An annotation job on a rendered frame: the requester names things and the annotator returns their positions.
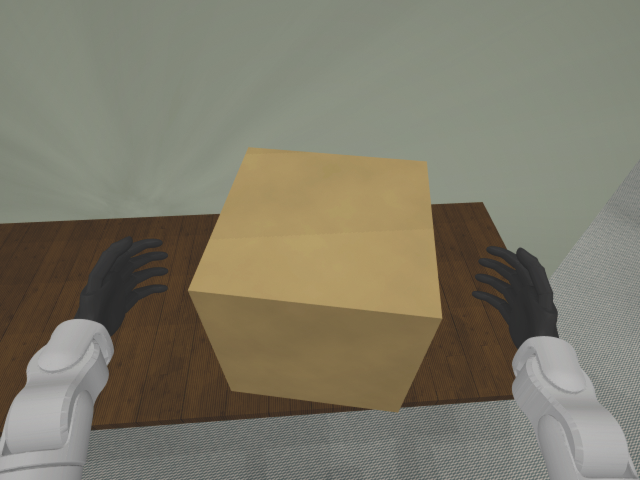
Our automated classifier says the carton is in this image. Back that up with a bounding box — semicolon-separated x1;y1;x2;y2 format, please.
188;147;442;413

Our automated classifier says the left robot hand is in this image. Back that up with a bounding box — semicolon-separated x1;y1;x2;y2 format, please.
74;236;168;337

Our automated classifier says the right robot hand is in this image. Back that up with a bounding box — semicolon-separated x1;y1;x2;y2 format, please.
472;246;559;349

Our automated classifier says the table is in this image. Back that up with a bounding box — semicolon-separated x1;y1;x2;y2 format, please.
0;202;518;437

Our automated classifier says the right robot forearm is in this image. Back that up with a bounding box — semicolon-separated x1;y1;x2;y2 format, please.
512;336;639;480

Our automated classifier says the left robot forearm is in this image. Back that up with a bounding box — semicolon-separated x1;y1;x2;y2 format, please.
0;319;114;480

